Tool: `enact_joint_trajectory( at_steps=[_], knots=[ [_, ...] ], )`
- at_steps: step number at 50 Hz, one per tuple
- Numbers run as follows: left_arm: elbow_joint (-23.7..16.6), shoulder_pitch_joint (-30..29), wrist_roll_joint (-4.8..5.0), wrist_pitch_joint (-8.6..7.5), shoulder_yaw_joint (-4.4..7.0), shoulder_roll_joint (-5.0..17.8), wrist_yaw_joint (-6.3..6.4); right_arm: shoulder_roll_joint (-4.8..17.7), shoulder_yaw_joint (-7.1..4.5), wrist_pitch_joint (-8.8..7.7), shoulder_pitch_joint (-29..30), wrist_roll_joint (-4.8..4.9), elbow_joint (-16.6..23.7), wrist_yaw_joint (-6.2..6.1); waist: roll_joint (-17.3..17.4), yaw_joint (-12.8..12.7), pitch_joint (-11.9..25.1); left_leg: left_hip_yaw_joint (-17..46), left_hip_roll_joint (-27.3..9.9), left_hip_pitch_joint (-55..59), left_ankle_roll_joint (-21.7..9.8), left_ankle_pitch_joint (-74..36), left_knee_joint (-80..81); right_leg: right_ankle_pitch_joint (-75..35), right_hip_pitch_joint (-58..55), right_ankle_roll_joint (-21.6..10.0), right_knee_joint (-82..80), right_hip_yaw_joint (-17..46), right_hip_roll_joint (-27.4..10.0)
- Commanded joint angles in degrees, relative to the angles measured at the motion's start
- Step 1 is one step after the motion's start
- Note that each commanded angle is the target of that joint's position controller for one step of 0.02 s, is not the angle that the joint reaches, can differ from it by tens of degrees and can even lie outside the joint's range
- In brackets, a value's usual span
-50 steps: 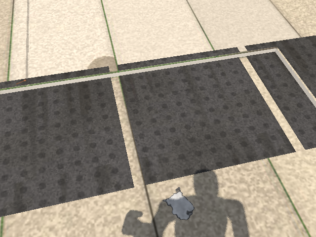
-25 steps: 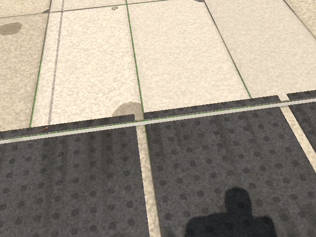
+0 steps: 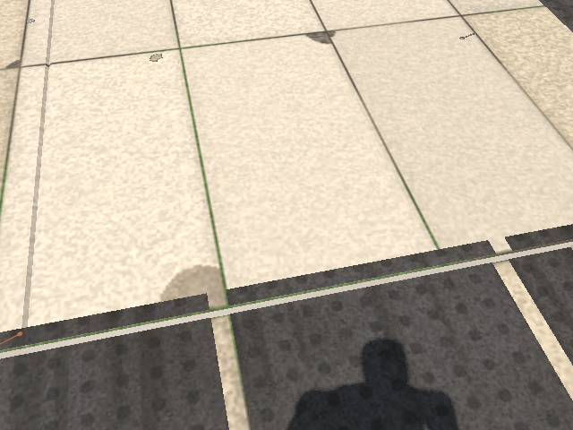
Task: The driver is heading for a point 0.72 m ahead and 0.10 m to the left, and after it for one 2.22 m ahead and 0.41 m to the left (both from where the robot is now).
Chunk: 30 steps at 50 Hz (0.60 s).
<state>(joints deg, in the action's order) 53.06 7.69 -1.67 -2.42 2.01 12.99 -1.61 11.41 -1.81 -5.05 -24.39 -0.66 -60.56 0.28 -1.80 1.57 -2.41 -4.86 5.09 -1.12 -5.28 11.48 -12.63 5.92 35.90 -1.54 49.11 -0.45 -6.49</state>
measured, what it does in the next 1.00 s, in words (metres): walks ahead, turning left: right foot, then left foot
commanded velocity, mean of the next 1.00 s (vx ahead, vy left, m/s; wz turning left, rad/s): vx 0.34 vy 0.00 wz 0.28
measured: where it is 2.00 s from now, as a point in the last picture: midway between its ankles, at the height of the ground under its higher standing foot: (237, 337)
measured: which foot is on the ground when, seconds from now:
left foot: down 0.00-0.18, up 0.20-0.70, down 0.72-1.00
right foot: up 0.00-0.14, down 0.16-0.70, up 0.72-1.00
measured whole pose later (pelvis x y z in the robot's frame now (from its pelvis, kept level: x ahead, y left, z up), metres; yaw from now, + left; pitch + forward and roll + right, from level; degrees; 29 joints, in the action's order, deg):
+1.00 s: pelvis +0.26 +0.05 +0.00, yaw +19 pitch +2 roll +0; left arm 50.4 7.4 -2.0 -1.1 3.5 14.7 -2.6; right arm 11.4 -2.8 -4.4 -25.7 -1.0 -56.6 -0.1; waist -2.6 2.2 0.2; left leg 0.0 3.5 3.4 -4.3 14.3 -9.3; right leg 6.5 36.9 0.0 50.1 -3.2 -4.1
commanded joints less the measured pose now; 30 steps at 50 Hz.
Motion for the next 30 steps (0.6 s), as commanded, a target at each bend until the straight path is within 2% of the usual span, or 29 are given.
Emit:
enact_joint_trajectory(
  at_steps=[1,3,5,7,8,9,10,11,12,13,14,15,17,19,20,25,30],
  knots=[
    [-3.5,-4.1,0.56,-0.55,-0.73,0.2,0.19,6.4,-0.60,-0.85,-1.1,-0.01,1.9,-0.30,5.2,-0.3,-3.0,4.4,-12.9,-5.8,-4.5,-36.3,2.7,-5.6,-5.6,0.4,-9.5,-4.6,3.3],
    [-3.3,-4.5,0.72,-0.83,-0.91,0.4,0.79,6.4,-0.36,-0.54,-3.0,-0.24,0.9,-0.58,6.5,0.4,-1.4,3.9,-13.3,-2.4,-3.6,-42.0,-0.4,-7.0,-8.3,-0.3,-12.7,-5.0,5.1],
    [-2.7,-3.0,0.54,-1.30,-0.64,1.7,1.32,6.5,-0.27,-0.16,-2.3,-0.54,0.7,-1.03,7.8,-0.4,-0.4,4.6,-14.4,0.6,-3.2,-44.8,-4.4,-4.5,-10.8,-1.6,-15.1,-3.9,6.1],
    [0.2,4.6,0.11,-2.20,0.19,3.6,1.94,7.0,-0.43,0.16,-0.4,-0.42,0.8,-1.59,7.3,-3.8,1.9,5.5,-14.3,2.6,-1.9,-46.8,-12.8,-3.9,-18.2,-3.4,-20.8,-3.1,7.8],
    [2.2,10.1,-0.51,-3.18,0.59,4.5,2.24,7.1,-0.43,0.31,-0.1,0.22,0.7,-1.67,4.7,-6.3,4.1,4.3,-12.3,0.8,-0.5,-41.3,-20.8,-13.3,-25.7,-4.2,-27.0,-2.7,6.8],
    [3.5,16.4,-1.62,-4.01,1.37,8.5,2.65,5.4,0.17,0.13,-2.3,1.00,2.0,-1.80,-0.1,-6.7,10.5,3.6,-9.9,-8.4,1.1,-21.1,-32.6,-41.0,-39.9,-6.0,-22.1,5.7,-4.0],
    [3.3,17.4,-0.85,-3.26,2.08,11.1,2.37,-1.5,1.51,0.98,-13.4,3.72,0.4,-1.87,-11.6,-3.2,21.8,1.8,-1.5,-20.4,2.6,25.8,-51.9,-65.6,-54.8,-17.8,-18.3,21.0,-20.8],
    [1.6,15.2,1.87,-2.25,1.89,8.9,1.95,4.5,-0.07,2.36,-10.6,2.36,-0.9,-2.57,-3.0,-4.6,23.3,7.3,-1.9,-21.2,2.7,26.5,-55.8,-57.6,-48.9,-19.0,-21.1,20.9,-19.0],
    [0.4,9.4,2.10,-1.82,1.33,7.1,2.15,5.4,-0.74,2.84,-4.5,0.75,1.0,-2.42,-2.1,-3.1,15.0,7.8,-3.5,-23.4,2.9,23.1,-56.7,-46.5,-40.6,-17.2,-25.3,16.3,-16.3],
    [-0.5,5.1,1.71,-1.50,0.68,5.0,2.59,5.0,-1.01,3.20,-0.5,-0.42,2.2,-2.14,-1.3,-1.8,8.6,7.3,-5.1,-24.5,3.2,19.5,-55.2,-37.7,-33.3,-14.8,-28.7,12.8,-13.7],
    [-0.7,3.8,1.55,-1.36,0.34,3.9,3.24,5.0,-1.43,3.84,1.3,-0.99,2.7,-1.78,-2.0,-0.9,5.3,7.3,-6.4,-23.6,3.7,16.6,-53.4,-33.9,-28.1,-13.0,-31.0,9.0,-11.6],
    [-0.5,3.7,1.57,-1.11,0.32,3.7,3.81,4.2,-1.54,4.73,0.2,-1.41,2.6,-1.43,-3.0,0.3,4.6,6.5,-6.7,-20.9,4.4,14.6,-52.7,-30.5,-24.0,-11.9,-32.3,6.0,-10.0],
    [-0.8,4.7,0.97,-1.03,0.82,4.4,3.64,2.8,-1.69,6.05,-1.6,-1.45,2.3,-0.90,-2.5,0.9,6.7,5.2,-6.7,-19.2,4.3,12.2,-52.9,-9.9,-21.3,-11.7,-35.9,4.6,-9.0],
    [-1.3,4.0,0.83,-1.04,1.38,5.4,3.47,3.1,-2.07,6.88,0.9,-1.72,3.8,-0.27,-4.2,1.0,5.0,4.4,-7.9,-22.1,3.9,10.6,-49.7,12.4,-19.5,-11.2,-40.8,5.8,-9.2],
    [-1.3,4.0,0.83,-1.07,1.67,6.0,3.50,3.6,-2.26,7.08,3.0,-1.83,5.0,0.07,-4.9,0.8,3.7,4.2,-8.4,-23.9,4.0,9.8,-47.5,17.9,-19.3,-10.9,-42.6,6.3,-9.6],
    [-1.3,6.3,0.93,-1.53,3.07,8.8,3.59,3.8,-2.55,7.07,8.7,-1.70,8.3,1.50,-3.0,-0.2,3.4,3.0,-9.3,-26.4,3.5,7.5,-38.3,25.8,-22.5,-10.0,-45.6,4.6,-12.0],
    [-2.3,5.5,0.57,-1.00,4.06,10.9,3.04,4.7,-2.87,6.93,9.6,-1.28,10.0,2.90,-4.3,-0.4,3.0,-0.9,-7.7,-19.5,1.5,10.2,-28.4,30.6,-20.3,-8.1,-45.1,-0.7,-12.4]
  ],
)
